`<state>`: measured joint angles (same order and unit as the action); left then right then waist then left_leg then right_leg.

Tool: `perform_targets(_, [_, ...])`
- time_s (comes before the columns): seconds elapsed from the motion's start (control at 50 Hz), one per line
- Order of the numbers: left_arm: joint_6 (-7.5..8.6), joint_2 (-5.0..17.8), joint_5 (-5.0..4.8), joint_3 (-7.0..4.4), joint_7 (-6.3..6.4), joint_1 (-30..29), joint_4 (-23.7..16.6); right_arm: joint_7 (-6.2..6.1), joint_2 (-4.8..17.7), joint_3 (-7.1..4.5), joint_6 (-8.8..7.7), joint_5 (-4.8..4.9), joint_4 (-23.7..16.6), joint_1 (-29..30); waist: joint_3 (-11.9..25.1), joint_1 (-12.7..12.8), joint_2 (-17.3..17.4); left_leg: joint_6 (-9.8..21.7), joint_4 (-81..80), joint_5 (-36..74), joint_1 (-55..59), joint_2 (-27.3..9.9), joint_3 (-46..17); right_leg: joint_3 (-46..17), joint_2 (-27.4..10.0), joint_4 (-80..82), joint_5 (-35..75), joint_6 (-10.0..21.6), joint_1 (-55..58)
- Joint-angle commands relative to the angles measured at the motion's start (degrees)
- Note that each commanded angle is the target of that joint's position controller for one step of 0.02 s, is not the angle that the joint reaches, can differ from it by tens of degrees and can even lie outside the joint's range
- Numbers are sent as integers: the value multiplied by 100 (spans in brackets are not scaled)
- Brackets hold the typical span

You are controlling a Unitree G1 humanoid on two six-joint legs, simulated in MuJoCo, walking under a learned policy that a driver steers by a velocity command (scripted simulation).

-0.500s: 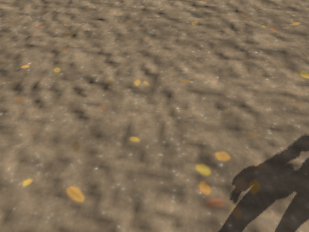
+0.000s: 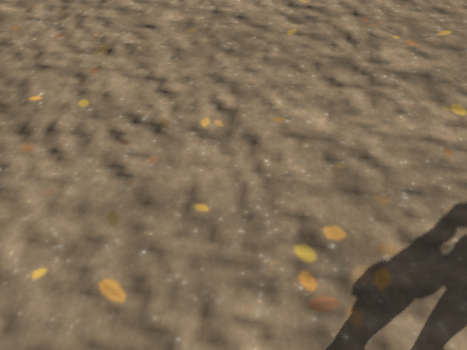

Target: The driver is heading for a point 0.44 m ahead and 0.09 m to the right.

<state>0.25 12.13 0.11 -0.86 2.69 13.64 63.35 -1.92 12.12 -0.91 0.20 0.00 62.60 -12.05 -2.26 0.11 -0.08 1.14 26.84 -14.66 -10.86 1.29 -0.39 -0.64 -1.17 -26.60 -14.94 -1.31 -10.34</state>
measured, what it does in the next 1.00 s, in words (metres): walks ahead: left foot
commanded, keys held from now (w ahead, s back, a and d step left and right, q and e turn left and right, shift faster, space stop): no key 0.22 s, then w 0.66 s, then no key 0.12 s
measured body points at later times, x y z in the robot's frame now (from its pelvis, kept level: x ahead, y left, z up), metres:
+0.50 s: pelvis +0.04 -0.03 -0.01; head +0.05 -0.05 +0.44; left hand +0.05 +0.22 -0.15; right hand +0.02 -0.29 -0.17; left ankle +0.00 +0.11 -0.74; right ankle +0.02 -0.13 -0.74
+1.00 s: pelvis +0.28 -0.01 -0.02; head +0.33 -0.01 +0.42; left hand +0.19 +0.24 -0.16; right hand +0.50 -0.24 -0.12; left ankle +0.40 +0.08 -0.74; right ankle +0.05 -0.13 -0.67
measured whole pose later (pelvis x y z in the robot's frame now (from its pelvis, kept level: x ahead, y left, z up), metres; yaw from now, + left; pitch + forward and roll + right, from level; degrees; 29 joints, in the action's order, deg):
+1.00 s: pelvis +0.28 -0.01 -0.02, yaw -1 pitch +2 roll +0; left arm 4.2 12.3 -0.1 -1.7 0.7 26.6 61.5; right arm 2.2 13.3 -2.3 -6.1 0.1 49.4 3.2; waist -3.7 2.9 -0.1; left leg 4.5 32.6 -5.8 -29.0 1.5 4.2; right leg -3.0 0.6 -51.6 -29.3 -0.2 -3.6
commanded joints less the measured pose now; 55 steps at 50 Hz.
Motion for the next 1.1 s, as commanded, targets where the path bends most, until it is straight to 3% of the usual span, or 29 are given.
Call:
perform_targets(0.02, [31,563,-2,-85,19,276,-93,-19,577,-85,-38,1,-125,-202,-24,-3,20,107,-504,750,-47,-241,-235,-21,-45,398,664,94,-164])
perform_targets(0.22, [30,480,-8,-77,27,435,-50,-29,502,-68,-44,6,-97,-359,-57,-3,12,104,-492,727,-89,-232,-213,-21,-32,384,647,105,-204])
perform_targets(0.24, [24,403,-9,-61,29,556,14,-35,448,-56,-38,4,-40,-470,83,-3,41,119,-543,103,-34,-187,-178,66,43,367,133,115,-150])
perform_targets(0.28, [19,445,-66,-92,53,541,-16,-67,674,-142,-16,83,-49,-539,-172,-46,214,330,-631,-2040,-328,-204,-331,290,279,-30,-1473,239,-537])
perform_targets(0.32, [124,375,-65,-82,34,320,-192,-58,856,-214,-92,126,-96,-733,-586,-166,542,704,-1074,-3270,-495,-781,-1177,306,276,-586,-1887,356,-1267])
perform_targets(0.36, [305,180,-96,-47,-61,175,-326,-28,1105,-326,-213,158,-66,-1042,-611,-250,1070,1250,-1720,-3554,-376,-1733,-2562,334,148,-1669,-1130,404,-1580])
perform_targets(0.38, [376,239,-131,-74,-116,137,-370,-23,1071,-330,-263,130,-132,-950,-658,-189,986,1376,-1839,-3358,-475,-1939,-2840,175,-4,-1998,-1168,496,-1658])
perform_targets(0.42, [478,242,-192,-94,-187,280,-402,7,1017,-320,-336,170,-342,-533,-652,75,872,1219,-1751,-2822,-599,-1872,-2508,66,-174,-1552,-1446,694,-1427])
perform_targets(0.46, [531,249,-162,-165,-196,1002,-73,38,971,-312,-305,270,-549,17,-522,504,617,778,-1160,-1975,-1402,-1113,-1325,480,172,40,-382,699,331])
perform_targets(0.48, [511,375,-102,-235,-196,1470,118,48,836,-280,-313,242,-610,68,-346,611,230,581,-355,-1384,-1774,-723,-810,202,101,183,-125,622,1042])
perform_targets(0.5, [498,740,-90,-340,-175,2260,235,98,436,-166,-373,143,-699,137,62,817,-1032,233,1638,-942,-2420,-160,23,-1414,-983,927,-712,878,1820])
perform_targets(0.52, [556,1292,-68,-423,-254,2682,228,87,339,-163,-488,176,-917,159,43,812,-1973,162,2993,-1712,-3551,252,108,-3715,-2086,1783,-1557,1649,2060])
perform_targets(0.54, [645,959,-16,-307,-263,2214,123,103,511,-194,-563,267,-917,196,-372,529,-1148,264,3961,-1559,-3955,-173,-359,-3946,-2283,1828,-1889,1808,1671])
perform_targets(0.56, [704,680,-42,-231,-277,1768,-48,159,546,-193,-621,303,-892,153,-610,343,-661,365,4237,-884,-4237,-427,-479,-3303,-2048,1790,-1709,1615,1574])
perform_targets(0.58, [719,638,-57,-197,-321,1464,-165,184,578,-217,-659,247,-828,99,-572,226,-456,397,4144,-357,-4183,-593,-379,-2629,-1743,1814,-1133,1389,1513])
perform_targets(0.62, [654,432,-29,-117,-350,1352,-244,222,723,-304,-687,144,-846,280,-486,177,-407,340,3611,283,-3870,-781,-220,-1579,-1340,1831,566,1064,1428])
perform_targets(0.64, [611,362,-1,-90,-330,1518,-215,259,624,-299,-667,133,-841,306,-377,197,-509,271,3446,450,-3697,-761,-76,-1200,-1181,1806,1257,1018,1420])
perform_targets(0.74, [509,667,30,-113,-157,1718,-320,324,216,-134,-591,135,-1358,1566,-557,407,-419,6,1560,1370,-3086,-497,351,-435,-890,2062,2038,1043,792])
perform_targets(0.84, [511,800,-84,-205,-126,1944,-237,439,392,-104,-613,200,-1716,2218,-743,382,-548,214,494,1643,-2651,-343,361,-279,-1196,2084,2343,1058,1197])
perform_targets(0.9, [429,961,-38,-292,-114,1699,-302,466,753,-264,-666,158,-1685,1674,-136,-110,-769,498,351,1286,-1659,6,486,-112,-1287,1045,4994,850,1780])
perform_targets(0.92, [359,965,5,-298,-110,1580,-343,436,962,-390,-672,144,-1424,781,428,-553,-864,634,299,1413,-610,225,604,24,-1116,29,5937,699,1725])
perform_targets(0.94, [347,934,26,-270,-130,1467,-435,384,1173,-487,-658,108,-1156,-119,977,-954,-835,810,246,2153,857,-53,335,83,-870,-1170,5630,467,962])
perform_targets(0.96, [404,538,162,-148,-170,1740,-582,324,1686,-585,-617,-87,-961,-1014,1969,-910,276,1363,747,3716,3065,-1502,-1278,205,-227,-3216,2743,208,-856])
perform_targets(0.98, [510,-36,-14,5,-239,2490,-353,353,1519,-502,-559,-101,-880,-1085,3167,-569,1505,2381,-105,4112,4104,-2770,-3728,-440,742,-5244,-2154,-16,-1989])
perform_targets(1.0, [616,543,-155,-163,-254,2059,-365,372,1186,-415,-523,-13,-941,-637,2585,-614,812,2096,-371,3917,3080,-2403,-3199,-1072,406,-5690,-2006,91,-2101])
perform_targets(1.02, [628,665,-263,-205,-229,1391,-599,353,904,-323,-528,18,-1067,69,1526,-407,614,1818,-464,4064,2044,-2160,-2118,-682,88,-5524,-1699,118,-2390])
perform_targets(1.04, [593,638,-192,-217,-163,1080,-661,388,714,-242,-585,18,-1093,470,956,-187,40,1626,-721,4359,1028,-1902,-1476,-439,-184,-5130,-1368,81,-2222])
perform_targets(1.06, [515,657,-110,-296,-89,1017,-685,398,564,-197,-647,0,-1077,650,753,-7,3,1475,-915,4267,398,-1687,-1090,-390,-365,-4715,-1142,85,-1918])
perform_targets(1.1, [345,358,-74,-288,-38,1255,-658,414,535,-174,-667,-126,-935,704,616,246,195,1445,-1216,4272,-543,-1452,-646,-344,-442,-4197,-878,79,-1146])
